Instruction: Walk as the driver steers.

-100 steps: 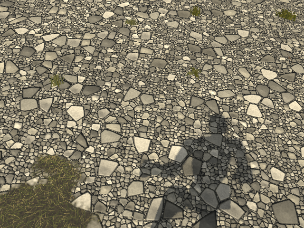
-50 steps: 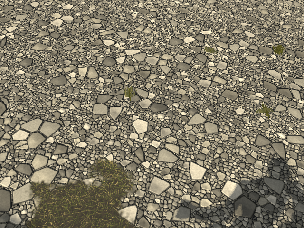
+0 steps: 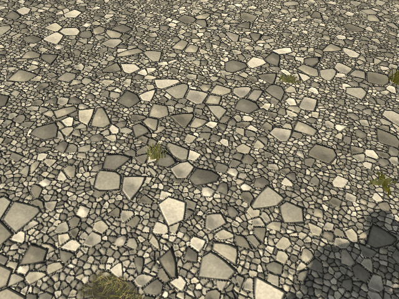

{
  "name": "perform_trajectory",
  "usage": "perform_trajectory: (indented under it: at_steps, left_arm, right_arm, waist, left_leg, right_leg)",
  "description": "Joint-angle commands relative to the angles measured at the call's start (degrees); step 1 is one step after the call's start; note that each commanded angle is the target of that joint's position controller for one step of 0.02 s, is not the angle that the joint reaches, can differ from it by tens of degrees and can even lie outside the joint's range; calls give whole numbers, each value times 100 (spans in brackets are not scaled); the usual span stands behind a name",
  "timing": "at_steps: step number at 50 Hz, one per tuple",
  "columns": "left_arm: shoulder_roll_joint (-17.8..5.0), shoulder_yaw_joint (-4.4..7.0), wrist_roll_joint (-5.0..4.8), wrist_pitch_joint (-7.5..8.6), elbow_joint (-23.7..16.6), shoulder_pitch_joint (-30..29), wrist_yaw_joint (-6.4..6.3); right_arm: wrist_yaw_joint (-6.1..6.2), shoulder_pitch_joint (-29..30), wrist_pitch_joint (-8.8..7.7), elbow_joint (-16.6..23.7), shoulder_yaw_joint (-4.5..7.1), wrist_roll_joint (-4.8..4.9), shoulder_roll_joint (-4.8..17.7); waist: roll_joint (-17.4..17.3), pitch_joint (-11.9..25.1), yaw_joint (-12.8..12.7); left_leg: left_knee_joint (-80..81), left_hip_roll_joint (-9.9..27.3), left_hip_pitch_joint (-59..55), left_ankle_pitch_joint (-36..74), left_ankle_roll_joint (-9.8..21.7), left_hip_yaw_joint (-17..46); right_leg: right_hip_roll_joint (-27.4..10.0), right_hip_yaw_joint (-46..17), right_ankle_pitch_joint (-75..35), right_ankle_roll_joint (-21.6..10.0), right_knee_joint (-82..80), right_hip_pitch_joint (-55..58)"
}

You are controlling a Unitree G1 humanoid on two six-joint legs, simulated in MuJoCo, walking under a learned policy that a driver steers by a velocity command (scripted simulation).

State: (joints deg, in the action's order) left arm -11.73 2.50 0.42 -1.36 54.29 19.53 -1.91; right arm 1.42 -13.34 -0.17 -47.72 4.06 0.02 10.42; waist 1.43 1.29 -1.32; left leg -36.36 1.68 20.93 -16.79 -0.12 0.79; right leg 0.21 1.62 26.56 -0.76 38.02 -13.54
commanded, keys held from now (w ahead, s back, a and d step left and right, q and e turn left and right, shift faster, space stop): w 1.00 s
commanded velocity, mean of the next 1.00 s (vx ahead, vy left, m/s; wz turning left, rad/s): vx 0.43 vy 0.00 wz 0.00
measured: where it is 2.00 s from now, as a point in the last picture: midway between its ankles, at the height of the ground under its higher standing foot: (221, 171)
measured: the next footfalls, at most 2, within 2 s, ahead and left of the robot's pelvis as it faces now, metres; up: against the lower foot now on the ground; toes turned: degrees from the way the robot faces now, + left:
right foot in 0.16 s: +0.07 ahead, -0.13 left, +0.00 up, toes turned -1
left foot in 0.60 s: +0.43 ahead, +0.08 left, +0.00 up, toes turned +1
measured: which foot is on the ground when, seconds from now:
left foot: down 0.00-0.16, up 0.18-0.58, down 0.60-1.00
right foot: up 0.00-0.14, down 0.16-0.62, up 0.64-1.00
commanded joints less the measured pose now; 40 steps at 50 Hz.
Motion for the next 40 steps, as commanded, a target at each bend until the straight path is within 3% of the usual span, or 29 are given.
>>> perform_trajectory:
  at_steps: [1, 3, 4, 6, 7, 8, 9, 10, 11, 12, 13, 14, 17, 21, 24, 26, 28, 29, 30, 31, 32, 33, 34, 35, 36, 38, 40]
  left_arm:
    - [-385, 165, -131, 299, -554, -486, 23]
    - [-396, 195, -182, 427, -623, -549, 93]
    - [-383, 204, -183, 458, -581, -433, 114]
    - [-182, 223, -136, 482, -130, 422, 161]
    - [-130, 244, -91, 440, 100, 910, 170]
    - [-299, 302, -82, 442, 216, 1445, 145]
    - [-978, 411, -117, 469, 121, 1776, 103]
    - [-1215, 409, 22, 539, 54, 1757, 167]
    - [-981, 320, 38, 614, -107, 1272, 159]
    - [-812, 259, -13, 655, -218, 916, 167]
    - [-794, 239, -53, 648, -311, 642, 198]
    - [-740, 215, -73, 624, -341, 527, 207]
    - [-533, 133, -71, 540, -125, 938, 155]
    - [-764, 137, -112, 508, -25, 1079, 29]
    - [-811, 169, -186, 525, 98, 1213, 26]
    - [-825, 200, -183, 498, 162, 1191, 35]
    - [-991, 270, -159, 458, 154, 1066, 36]
    - [-1006, 269, -134, 436, 107, 883, 41]
    - [-957, 236, -64, 449, -31, 665, 61]
    - [-181, -3, -26, 545, -115, 1408, 176]
    - [-451, 57, -168, 720, 43, 1386, 256]
    - [-840, 194, -328, 793, -186, 749, 262]
    - [-910, 207, -323, 813, -343, 225, 210]
    - [-870, 249, -204, 782, -379, 16, 148]
    - [-754, 274, -132, 699, -353, 129, 103]
    - [-479, 252, -147, 571, -361, 297, 64]
    - [-526, 274, -123, 530, -514, -37, 34]
  right_arm:
    - [117, -850, -204, -10, 304, 35, 1094]
    - [138, -630, -298, 22, 302, 33, 1113]
    - [138, -321, -291, 80, 306, 77, 1124]
    - [112, 376, -199, 143, 299, 134, 1057]
    - [105, 370, -185, 114, 262, 113, 880]
    - [69, 511, -223, 175, 169, 92, 549]
    - [35, 661, -322, 382, 33, 56, 76]
    - [51, 891, -464, 577, 104, 208, 388]
    - [56, 839, -562, 544, 144, 297, 614]
    - [53, 681, -605, 421, 161, 231, 704]
    - [45, 530, -616, 267, 173, 108, 730]
    - [23, 414, -609, 179, 199, 22, 743]
    - [-122, 725, -545, 246, 78, 36, 387]
    - [-266, 1907, -570, 657, -76, 92, 159]
    - [-368, 2360, -589, 846, -91, 162, 324]
    - [-424, 2393, -607, 920, -59, 139, 481]
    - [-431, 1805, -614, 797, 53, 95, 733]
    - [-392, 905, -601, 537, 180, 107, 984]
    - [-331, -270, -576, 255, 286, 75, 1291]
    - [-317, -1041, -579, 81, 381, -16, 1832]
    - [-298, -1222, -536, -41, 252, 33, 1363]
    - [-278, -474, -527, 36, 166, 70, 1117]
    - [-270, 125, -545, 155, 106, 83, 941]
    - [-298, 477, -591, 173, 61, 33, 816]
    - [-316, 667, -645, 166, 21, -13, 675]
    - [-323, 606, -683, 8, 9, -9, 668]
    - [-270, 394, -700, -135, 29, 4, 827]
  waist:
    - [-1503, -390, 418]
    - [-1386, -266, 313]
    - [-1275, -228, 144]
    - [-1003, -2, -422]
    - [-766, 72, -592]
    - [-96, 48, -788]
    - [1549, -38, -813]
    - [1741, -391, -778]
    - [1077, -848, -514]
    - [658, -894, -301]
    - [306, -758, -166]
    - [254, -673, -84]
    - [349, -471, -137]
    - [360, -611, -345]
    - [442, -760, -379]
    - [460, -722, -244]
    - [612, -191, 160]
    - [622, 343, 650]
    - [447, 1115, 1146]
    - [-1056, 2263, 841]
    - [-1270, 2622, 940]
    - [-1120, 1378, 797]
    - [-567, 677, 605]
    - [-184, 282, 367]
    - [-243, 170, 116]
    - [-451, 63, -59]
    - [-507, -183, -60]
  left_leg:
    - [2179, 1713, -1069, -2786, 1405, 3192]
    - [2232, 1794, -908, -2365, 1348, 3130]
    - [2264, 1635, -541, -2076, 1154, 2677]
    - [1905, 904, 722, -1364, 709, 1273]
    - [1356, 609, 1241, -1380, 532, 762]
    - [152, 295, 1963, -1237, 263, 259]
    - [-1915, -205, 3023, -1085, -123, -344]
    - [-2769, -207, 3733, -1486, 19, 249]
    - [-3147, 139, 4183, -919, 152, 521]
    - [-3168, 300, 4213, -245, 238, 487]
    - [-2988, 414, 3938, 212, 272, 432]
    - [-2670, 502, 3612, 572, 254, 362]
    - [-1872, 356, 2880, 1314, 128, -43]
    - [-80, -48, 1865, 2216, 76, -379]
    - [460, -110, 1649, 2201, 164, -344]
    - [663, -151, 1567, 1816, 373, -317]
    - [671, -437, 556, 1352, 616, -487]
    - [746, -556, -675, 1399, 821, -532]
    - [479, 115, -2665, 1638, 1144, 216]
    - [763, 1833, -5055, 705, 2179, 3106]
    - [1648, 2057, -5090, -44, 2255, 4444]
    - [1848, 1812, -4150, -99, 1927, 3470]
    - [2079, 1589, -2972, 393, 1733, 2675]
    - [2290, 1380, -2010, 929, 1598, 2149]
    - [2476, 1154, -1390, 1181, 1483, 1730]
    - [2748, 1017, -788, 1317, 1491, 1340]
    - [2968, 970, -590, 1400, 1520, 1060]
  right_leg:
    - [-14, -159, 599, -228, 1141, -2125]
    - [-215, -383, 755, -394, 1139, -2126]
    - [-246, -317, 500, -457, 604, -1591]
    - [183, 266, -1206, -401, -511, 619]
    - [362, 403, -1213, -297, -501, 1351]
    - [-154, -317, -545, -427, -894, 1920]
    - [-1681, -2885, 637, -1029, -2230, 2253]
    - [-2334, -4549, 1459, -1760, -2936, 1905]
    - [-2269, -4302, 1432, -1719, -2924, 1838]
    - [-2040, -3602, 605, -1475, -2766, 1829]
    - [-1812, -2961, -295, -1243, -2703, 1671]
    - [-1575, -2341, -1265, -1036, -2679, 1530]
    - [-1169, -1162, -3344, -879, -2664, 1311]
    - [-943, -616, -3402, -779, -2891, 811]
    - [-1200, -681, -3298, -875, -2909, 1127]
    - [-1368, -656, -4044, -824, -2599, 1604]
    - [-1401, -544, -6072, -705, -1739, 1886]
    - [-1215, -385, -6771, -593, -739, 1644]
    - [-1021, -320, -5777, -443, 759, 429]
    - [30, -315, -1726, -76, 3318, -1905]
    - [266, -1227, 465, -177, 4106, -2556]
    - [-98, -1006, 156, -219, 4259, -3140]
    - [-402, -812, -410, -239, 3965, -2962]
    - [-608, -713, -774, -226, 3561, -2616]
    - [-794, -762, -976, -217, 3249, -2154]
    - [-869, -678, -1057, -148, 2881, -1778]
    - [-939, -597, -1415, -39, 2361, -2025]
